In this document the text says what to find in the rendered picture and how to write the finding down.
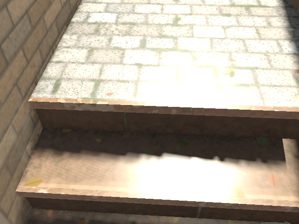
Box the stairs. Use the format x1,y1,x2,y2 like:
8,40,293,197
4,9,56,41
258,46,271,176
18,108,299,224

